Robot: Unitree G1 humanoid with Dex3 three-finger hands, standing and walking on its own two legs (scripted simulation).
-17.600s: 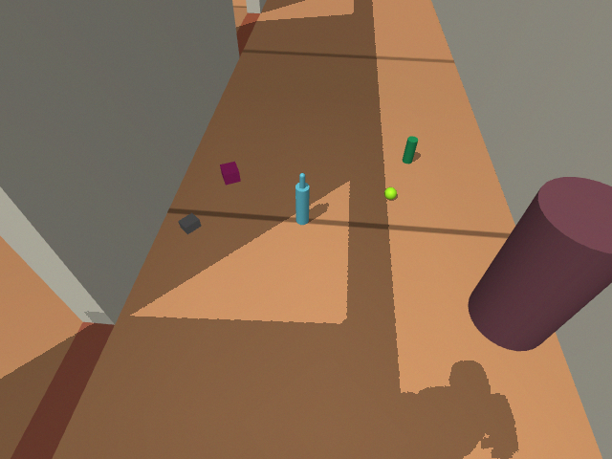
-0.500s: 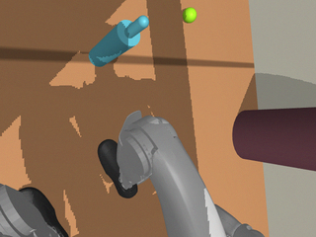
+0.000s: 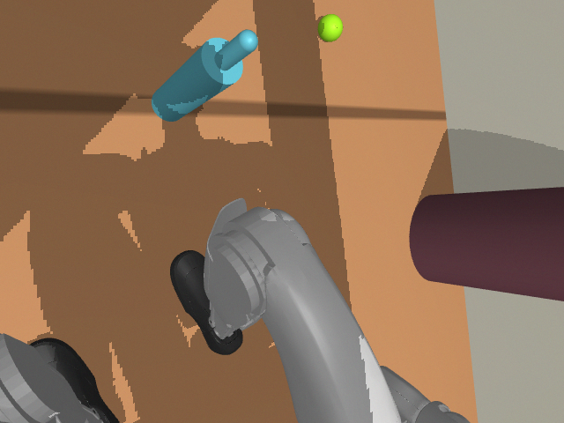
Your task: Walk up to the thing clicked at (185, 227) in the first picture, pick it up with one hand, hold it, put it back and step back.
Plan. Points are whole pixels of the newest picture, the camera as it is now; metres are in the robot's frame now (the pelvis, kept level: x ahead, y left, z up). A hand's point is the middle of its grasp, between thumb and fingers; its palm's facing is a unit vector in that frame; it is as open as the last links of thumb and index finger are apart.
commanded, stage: close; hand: left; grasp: from above
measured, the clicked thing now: out of the picture +0.45 +0.40 -0.30
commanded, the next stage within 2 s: settle in 1.74 s
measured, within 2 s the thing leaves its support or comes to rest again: neither
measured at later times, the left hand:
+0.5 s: hand out of the picture +0.46 +0.39 -0.27, palm faces -0.28 -0.36 -0.89, open 11.9 cm
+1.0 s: hand out of the picture +0.45 +0.39 -0.27, palm faces -0.28 -0.37 -0.89, open 9.7 cm
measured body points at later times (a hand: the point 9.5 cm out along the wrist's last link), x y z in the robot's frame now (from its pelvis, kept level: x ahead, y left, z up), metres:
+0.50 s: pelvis +0.00 +0.00 +0.00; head +0.32 +0.13 +0.28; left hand +0.47 +0.40 -0.22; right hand +0.04 -0.24 -0.04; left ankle +0.06 +0.12 -0.29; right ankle +0.13 -0.11 -0.29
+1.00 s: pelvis +0.00 +0.00 +0.00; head +0.32 +0.14 +0.28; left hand +0.47 +0.41 -0.22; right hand +0.04 -0.23 -0.04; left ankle +0.06 +0.12 -0.29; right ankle +0.13 -0.11 -0.29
